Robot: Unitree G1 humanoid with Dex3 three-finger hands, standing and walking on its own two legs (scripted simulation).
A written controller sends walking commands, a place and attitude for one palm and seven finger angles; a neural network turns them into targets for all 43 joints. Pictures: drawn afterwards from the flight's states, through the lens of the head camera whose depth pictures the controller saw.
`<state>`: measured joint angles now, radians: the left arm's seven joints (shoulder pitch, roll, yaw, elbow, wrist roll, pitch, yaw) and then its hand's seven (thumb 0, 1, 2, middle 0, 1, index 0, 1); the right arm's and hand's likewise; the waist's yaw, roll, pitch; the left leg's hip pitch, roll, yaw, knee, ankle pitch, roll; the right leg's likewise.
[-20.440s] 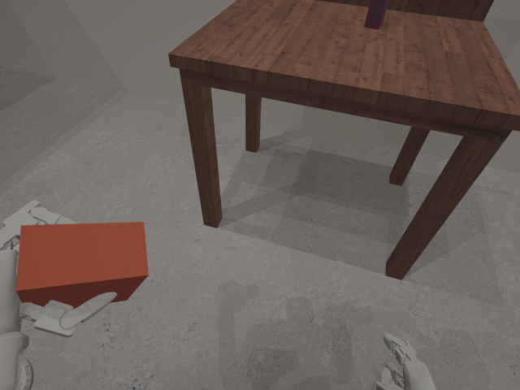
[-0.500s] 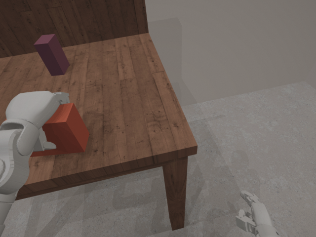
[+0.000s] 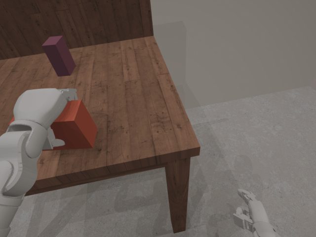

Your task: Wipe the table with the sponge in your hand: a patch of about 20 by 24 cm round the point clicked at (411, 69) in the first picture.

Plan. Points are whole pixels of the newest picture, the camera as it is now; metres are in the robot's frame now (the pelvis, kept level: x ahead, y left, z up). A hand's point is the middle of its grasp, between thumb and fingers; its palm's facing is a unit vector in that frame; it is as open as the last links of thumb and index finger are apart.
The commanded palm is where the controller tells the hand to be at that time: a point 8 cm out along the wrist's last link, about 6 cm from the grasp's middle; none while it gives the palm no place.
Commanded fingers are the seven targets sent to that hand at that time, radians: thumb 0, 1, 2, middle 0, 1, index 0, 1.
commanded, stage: move the sponge above the wiping area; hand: left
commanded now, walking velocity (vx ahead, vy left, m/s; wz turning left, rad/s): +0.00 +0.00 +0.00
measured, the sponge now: (62, 131) +0.28 +0.29 +0.15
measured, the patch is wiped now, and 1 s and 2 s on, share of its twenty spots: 0.00 0.00 0.20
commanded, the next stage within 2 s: lower the sponge onto the table in 0.58 s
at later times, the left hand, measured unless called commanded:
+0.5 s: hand (55, 113) +0.28 +0.27 +0.21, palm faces +0.17 +0.05 -0.98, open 9.9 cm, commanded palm +0.24 +0.32 +0.28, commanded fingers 0.00 0.10 1.30 -1.20 -1.60 -1.20 -1.60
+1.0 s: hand (49, 106) +0.29 +0.29 +0.22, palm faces +0.22 +0.05 -0.97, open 9.9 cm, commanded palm +0.25 +0.33 +0.27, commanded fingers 0.00 0.10 1.30 -1.20 -1.60 -1.20 -1.60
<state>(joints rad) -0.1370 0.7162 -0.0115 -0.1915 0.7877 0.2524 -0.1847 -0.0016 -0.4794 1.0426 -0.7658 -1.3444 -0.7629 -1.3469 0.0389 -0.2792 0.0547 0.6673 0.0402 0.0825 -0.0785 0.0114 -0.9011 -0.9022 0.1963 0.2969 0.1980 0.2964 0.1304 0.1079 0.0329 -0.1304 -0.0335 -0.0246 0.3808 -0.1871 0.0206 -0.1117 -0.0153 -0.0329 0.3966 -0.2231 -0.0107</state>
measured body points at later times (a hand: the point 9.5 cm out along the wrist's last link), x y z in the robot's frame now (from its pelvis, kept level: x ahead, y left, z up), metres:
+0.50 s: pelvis +0.00 -0.01 +0.00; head -0.02 -0.05 +0.45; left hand +0.27 +0.27 +0.26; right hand +0.21 -0.24 -0.10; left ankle +0.02 +0.11 -0.74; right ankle +0.00 -0.12 -0.74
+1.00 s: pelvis +0.00 -0.01 +0.00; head -0.01 -0.04 +0.45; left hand +0.28 +0.28 +0.27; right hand +0.22 -0.22 -0.10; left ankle +0.02 +0.11 -0.74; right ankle +0.00 -0.12 -0.74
